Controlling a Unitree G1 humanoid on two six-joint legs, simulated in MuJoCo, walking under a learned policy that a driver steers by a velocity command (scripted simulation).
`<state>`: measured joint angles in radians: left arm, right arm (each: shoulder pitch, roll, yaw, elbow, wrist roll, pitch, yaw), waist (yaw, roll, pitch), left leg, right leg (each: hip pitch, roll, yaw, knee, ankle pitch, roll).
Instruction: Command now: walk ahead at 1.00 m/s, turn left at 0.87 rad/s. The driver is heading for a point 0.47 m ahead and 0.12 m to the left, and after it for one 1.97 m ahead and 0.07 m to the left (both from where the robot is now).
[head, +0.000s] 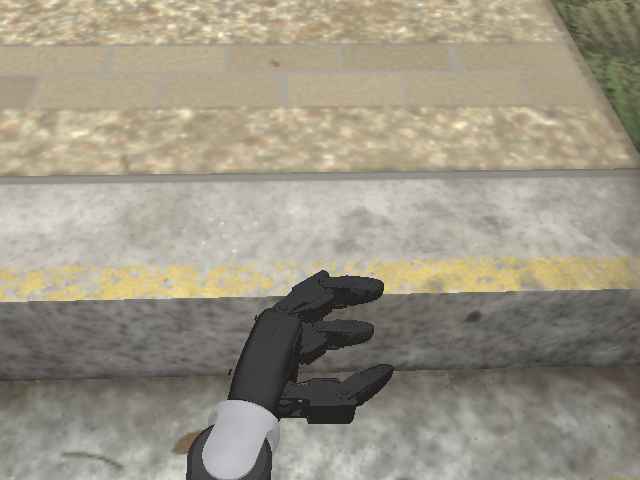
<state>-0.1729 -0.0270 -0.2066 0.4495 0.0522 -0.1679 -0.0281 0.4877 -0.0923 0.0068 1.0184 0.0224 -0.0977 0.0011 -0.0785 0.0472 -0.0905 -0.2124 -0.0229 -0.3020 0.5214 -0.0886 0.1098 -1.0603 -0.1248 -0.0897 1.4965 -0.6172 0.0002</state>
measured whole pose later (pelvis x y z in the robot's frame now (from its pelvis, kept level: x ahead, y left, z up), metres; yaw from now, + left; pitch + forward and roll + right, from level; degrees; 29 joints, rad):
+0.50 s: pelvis +0.30 +0.05 +0.24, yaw +23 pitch +0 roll +2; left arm 0.37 0.21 0.01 0.91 0.00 -0.06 0.02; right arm 0.08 -0.22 0.02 0.56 0.02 0.02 0.06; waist -0.03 0.02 -0.01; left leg -0.82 -0.09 0.17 1.38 -0.63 0.18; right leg -0.07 -0.18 -0.10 0.95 -0.04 -0.05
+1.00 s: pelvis +0.55 +0.10 +0.49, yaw +13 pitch -1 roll -1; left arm 0.28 0.25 0.00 0.77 0.04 0.02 -0.01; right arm 0.12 -0.26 -0.02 0.73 -0.03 -0.04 0.03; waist 0.02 -0.04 -0.05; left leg -0.52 -0.07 -0.11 1.63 -0.18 0.08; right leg -0.70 0.20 -0.04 1.17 -0.45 -0.15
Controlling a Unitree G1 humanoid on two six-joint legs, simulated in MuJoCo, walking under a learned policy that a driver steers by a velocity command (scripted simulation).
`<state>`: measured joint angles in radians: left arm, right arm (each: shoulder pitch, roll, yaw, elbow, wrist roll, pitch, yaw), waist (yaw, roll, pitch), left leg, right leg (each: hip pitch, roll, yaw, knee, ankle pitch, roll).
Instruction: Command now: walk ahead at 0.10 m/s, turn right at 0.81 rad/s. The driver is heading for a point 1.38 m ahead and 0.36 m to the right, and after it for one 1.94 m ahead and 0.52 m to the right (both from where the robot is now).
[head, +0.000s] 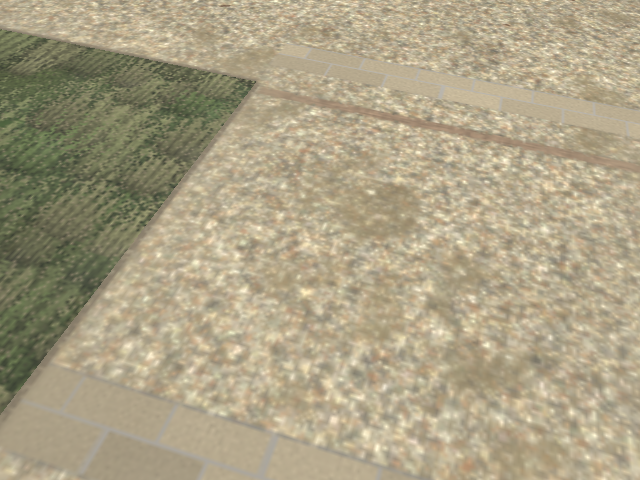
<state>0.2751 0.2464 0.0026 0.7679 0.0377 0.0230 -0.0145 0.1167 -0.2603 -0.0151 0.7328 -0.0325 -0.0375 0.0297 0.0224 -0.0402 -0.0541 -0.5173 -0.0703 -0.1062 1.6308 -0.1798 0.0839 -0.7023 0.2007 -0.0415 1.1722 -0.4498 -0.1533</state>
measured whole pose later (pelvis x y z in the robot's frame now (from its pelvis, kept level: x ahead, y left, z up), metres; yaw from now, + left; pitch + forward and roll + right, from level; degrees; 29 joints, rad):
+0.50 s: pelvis +0.17 +0.07 +0.09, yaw -29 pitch +1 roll +1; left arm 0.17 0.27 0.06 0.54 -0.03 0.03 0.00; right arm 0.09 -0.25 -0.06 0.58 -0.02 -0.06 -0.05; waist -0.01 -0.04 -0.03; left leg -0.42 -0.08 -0.06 0.59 -0.18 0.02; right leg -0.39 0.21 0.30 1.06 -0.60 0.03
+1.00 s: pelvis +0.19 +0.05 +0.10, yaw -34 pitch +0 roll +1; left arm 0.30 0.18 0.00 0.69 0.00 -0.03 0.00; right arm 0.32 -0.22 -0.03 0.73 0.02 -0.03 0.00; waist -0.01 0.01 -0.06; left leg -0.41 -0.03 0.00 0.86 -0.42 0.04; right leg -0.23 -0.01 0.02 0.56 -0.37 -0.05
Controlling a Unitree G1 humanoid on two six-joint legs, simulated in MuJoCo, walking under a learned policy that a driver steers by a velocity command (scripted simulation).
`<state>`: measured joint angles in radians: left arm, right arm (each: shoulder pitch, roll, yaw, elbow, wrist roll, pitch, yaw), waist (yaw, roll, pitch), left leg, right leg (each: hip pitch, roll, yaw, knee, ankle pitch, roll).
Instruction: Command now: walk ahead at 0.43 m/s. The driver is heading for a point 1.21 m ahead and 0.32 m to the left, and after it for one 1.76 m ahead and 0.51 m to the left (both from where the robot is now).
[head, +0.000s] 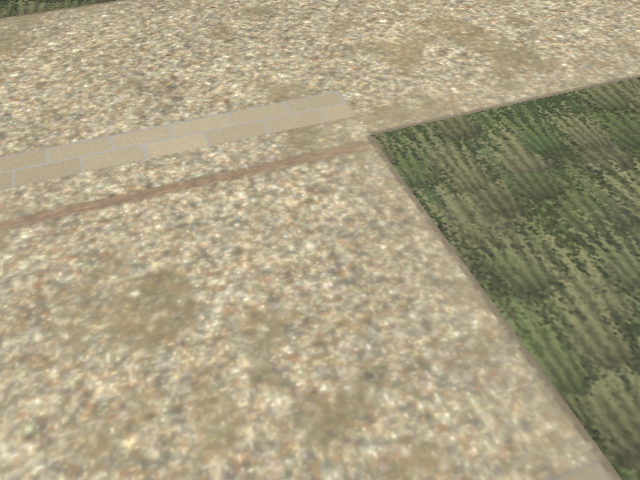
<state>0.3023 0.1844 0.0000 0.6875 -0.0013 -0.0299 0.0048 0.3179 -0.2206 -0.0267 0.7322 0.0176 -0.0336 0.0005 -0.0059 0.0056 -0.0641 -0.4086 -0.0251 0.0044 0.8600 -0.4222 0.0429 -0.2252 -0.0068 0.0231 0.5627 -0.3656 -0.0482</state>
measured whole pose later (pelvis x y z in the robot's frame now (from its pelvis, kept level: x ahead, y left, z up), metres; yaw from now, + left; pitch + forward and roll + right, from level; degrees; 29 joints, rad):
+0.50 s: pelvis +0.21 +0.17 +0.00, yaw +19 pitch +2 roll -2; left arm 0.12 0.24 0.02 0.59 0.00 -0.14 -0.03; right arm 0.53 -0.20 0.00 0.72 0.00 -0.06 0.03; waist -0.07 -0.05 -0.04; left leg -0.23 -0.06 -0.02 0.57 -0.38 0.10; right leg -0.72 -0.08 0.04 1.35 -0.18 -0.01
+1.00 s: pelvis +0.65 +0.32 +0.00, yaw +13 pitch +0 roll -3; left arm 0.49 0.25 0.06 0.80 -0.01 -0.08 -0.03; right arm 0.10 -0.23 0.01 0.61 -0.01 -0.15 0.01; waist 0.06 0.02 0.02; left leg -0.62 0.06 -0.15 1.26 -0.29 0.04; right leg -0.20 0.20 0.06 0.39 -0.19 -0.16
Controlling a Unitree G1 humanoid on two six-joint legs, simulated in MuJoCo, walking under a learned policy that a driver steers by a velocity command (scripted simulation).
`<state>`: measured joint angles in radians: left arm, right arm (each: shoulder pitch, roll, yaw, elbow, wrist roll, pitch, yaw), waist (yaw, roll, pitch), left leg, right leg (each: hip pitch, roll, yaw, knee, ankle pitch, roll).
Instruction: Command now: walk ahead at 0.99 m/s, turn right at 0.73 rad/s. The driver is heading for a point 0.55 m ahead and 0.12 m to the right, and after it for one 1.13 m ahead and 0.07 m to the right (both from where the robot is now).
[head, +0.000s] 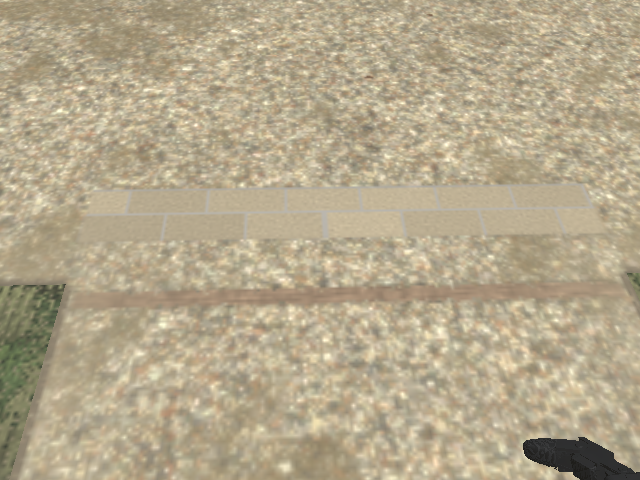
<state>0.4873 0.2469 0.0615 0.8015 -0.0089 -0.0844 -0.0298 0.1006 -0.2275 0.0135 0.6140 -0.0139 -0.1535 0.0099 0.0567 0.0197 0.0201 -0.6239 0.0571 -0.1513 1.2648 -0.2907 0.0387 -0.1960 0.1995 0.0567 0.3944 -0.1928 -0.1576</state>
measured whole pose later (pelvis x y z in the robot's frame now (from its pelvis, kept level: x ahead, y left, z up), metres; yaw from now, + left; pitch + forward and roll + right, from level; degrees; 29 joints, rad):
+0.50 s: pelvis +0.44 +0.02 -0.01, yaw -27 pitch +0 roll +4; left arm 0.08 0.33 0.07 0.56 -0.03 -0.02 -0.03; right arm 0.48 -0.31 -0.09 0.85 0.00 -0.10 0.00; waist -0.10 -0.05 0.01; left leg 0.02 -0.01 0.13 0.34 -0.36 -0.04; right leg -0.84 -0.10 0.04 1.19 -0.16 -0.07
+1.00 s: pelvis +0.84 -0.18 -0.01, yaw -11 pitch -1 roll -4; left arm 0.43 0.27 0.08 0.85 0.02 -0.10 0.00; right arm 0.13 -0.30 -0.06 0.68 0.03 -0.03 0.03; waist 0.07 0.04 0.01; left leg -0.86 0.14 0.01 1.03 0.04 0.06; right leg 0.13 0.02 -0.27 0.29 -0.39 0.04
